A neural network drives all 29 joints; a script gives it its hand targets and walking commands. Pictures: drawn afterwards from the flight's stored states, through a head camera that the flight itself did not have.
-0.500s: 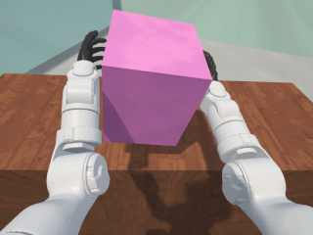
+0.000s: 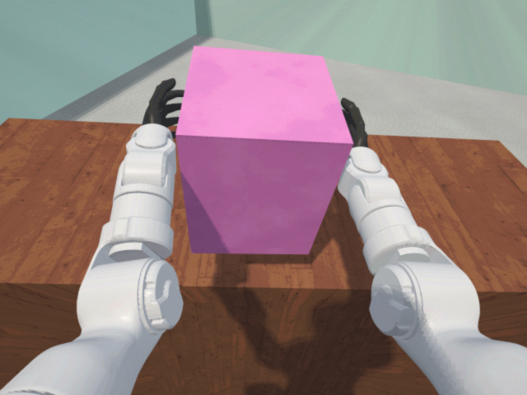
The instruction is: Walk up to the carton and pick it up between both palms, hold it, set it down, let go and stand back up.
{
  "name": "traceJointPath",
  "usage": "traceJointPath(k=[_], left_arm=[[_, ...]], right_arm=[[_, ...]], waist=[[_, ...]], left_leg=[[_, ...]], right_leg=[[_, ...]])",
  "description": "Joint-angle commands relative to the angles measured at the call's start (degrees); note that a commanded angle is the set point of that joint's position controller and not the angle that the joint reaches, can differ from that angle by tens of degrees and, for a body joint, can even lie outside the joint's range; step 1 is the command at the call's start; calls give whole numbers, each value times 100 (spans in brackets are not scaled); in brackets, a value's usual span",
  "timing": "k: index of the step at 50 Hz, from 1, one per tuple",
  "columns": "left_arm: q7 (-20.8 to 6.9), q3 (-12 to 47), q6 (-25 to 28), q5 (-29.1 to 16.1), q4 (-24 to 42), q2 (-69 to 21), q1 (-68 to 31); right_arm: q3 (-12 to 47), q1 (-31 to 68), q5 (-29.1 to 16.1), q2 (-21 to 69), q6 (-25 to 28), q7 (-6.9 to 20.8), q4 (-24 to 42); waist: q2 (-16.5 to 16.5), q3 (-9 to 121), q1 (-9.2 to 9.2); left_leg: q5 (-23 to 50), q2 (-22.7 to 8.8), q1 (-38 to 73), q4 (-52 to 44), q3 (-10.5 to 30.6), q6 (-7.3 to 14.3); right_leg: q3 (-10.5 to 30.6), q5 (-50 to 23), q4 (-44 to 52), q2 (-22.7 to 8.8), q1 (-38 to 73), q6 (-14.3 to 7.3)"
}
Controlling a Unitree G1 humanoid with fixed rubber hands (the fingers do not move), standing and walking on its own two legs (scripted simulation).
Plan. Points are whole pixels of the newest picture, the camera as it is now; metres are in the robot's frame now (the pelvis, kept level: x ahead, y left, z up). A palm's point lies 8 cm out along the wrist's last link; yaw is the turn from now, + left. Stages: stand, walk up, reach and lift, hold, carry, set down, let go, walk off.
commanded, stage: set down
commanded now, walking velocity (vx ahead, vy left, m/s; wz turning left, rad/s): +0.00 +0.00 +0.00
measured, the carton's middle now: (255, 157) +0.43 +0.03 +0.17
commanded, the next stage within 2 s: none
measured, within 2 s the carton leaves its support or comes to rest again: neither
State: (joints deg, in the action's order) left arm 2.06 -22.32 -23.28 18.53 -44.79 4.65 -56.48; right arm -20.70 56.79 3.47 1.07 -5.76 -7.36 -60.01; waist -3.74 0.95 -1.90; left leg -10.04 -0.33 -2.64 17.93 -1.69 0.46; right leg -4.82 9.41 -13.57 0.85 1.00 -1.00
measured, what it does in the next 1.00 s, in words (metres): stands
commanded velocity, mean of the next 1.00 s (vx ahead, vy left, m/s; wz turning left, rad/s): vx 0.00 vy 0.00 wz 0.00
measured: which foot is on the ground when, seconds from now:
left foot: down 0.00-1.00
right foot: down 0.00-1.00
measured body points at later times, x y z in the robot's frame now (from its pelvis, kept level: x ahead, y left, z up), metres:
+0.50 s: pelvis +0.01 +0.00 +0.00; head -0.02 +0.04 +0.45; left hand +0.44 +0.18 +0.19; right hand +0.43 -0.11 +0.18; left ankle +0.00 +0.11 -0.75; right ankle -0.01 -0.10 -0.75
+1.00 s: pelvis +0.01 +0.00 +0.00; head +0.01 +0.04 +0.45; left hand +0.46 +0.18 +0.16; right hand +0.45 -0.11 +0.16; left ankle +0.00 +0.11 -0.75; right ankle -0.01 -0.10 -0.75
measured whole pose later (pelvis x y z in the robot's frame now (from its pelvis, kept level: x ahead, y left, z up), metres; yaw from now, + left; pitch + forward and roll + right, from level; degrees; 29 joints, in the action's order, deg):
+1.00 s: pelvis +0.01 +0.00 +0.00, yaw -2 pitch +1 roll +0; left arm 1.2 -29.6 -14.0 21.7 -52.5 2.7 -57.1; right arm -35.1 55.5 18.9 5.1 -1.9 -3.8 -57.6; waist -4.5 1.5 1.0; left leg -9.8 -0.1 -7.8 17.0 -3.4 0.9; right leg -3.3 9.6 -14.7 0.5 -5.6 -0.6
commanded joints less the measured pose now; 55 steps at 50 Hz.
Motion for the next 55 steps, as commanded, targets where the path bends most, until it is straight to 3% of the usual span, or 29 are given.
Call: traceJointPath(k=[1,10,14,22,28,39,46,55], left_arm=[[-860,1192,430,-607,224,-3116,-3711],[-858,910,624,-447,-64,-2880,-3665],[-851,989,644,-421,-109,-2932,-3675],[-755,957,764,-295,-54,-2996,-3702],[-633,1003,920,-318,-76,-3059,-3694],[-719,462,998,-70,-558,-2774,-3394],[-698,274,1085,121,-568,-2707,-3458],[-574,389,1313,104,-421,-2817,-3683]], right_arm=[[1310,4821,-117,2644,474,668,1414],[887,4454,297,2659,485,690,1125],[476,4288,502,2517,526,729,924],[217,4250,739,2440,687,861,808],[196,4339,932,2479,877,988,924],[74,4114,1234,2607,815,1034,925],[-227,3839,1509,2682,792,1114,769],[-563,3858,1846,2645,1006,1243,746]], waist=[[397,2711,241],[273,2551,157],[562,2414,11],[855,2639,106],[753,2955,215],[312,2702,290],[528,2690,288],[749,3180,293]], left_leg=[[2092,234,441,23,-300,-192],[1757,221,285,-107,-396,-135],[1788,172,481,-58,-382,-281],[2497,105,845,156,-383,-465],[2895,43,966,279,-398,-496],[2160,96,136,7,-499,-208],[2217,68,223,4,-541,-258],[3023,-35,745,293,-530,-446]], right_leg=[[-72,-2012,-251,102,925,384],[-35,-1975,-234,48,946,393],[-105,-1599,-158,58,558,322],[-232,-1513,-190,114,189,252],[-270,-1600,-219,151,132,221],[-106,-2055,-373,6,679,367],[-121,-1801,-347,-7,441,343],[-266,-1639,-326,73,-125,264]])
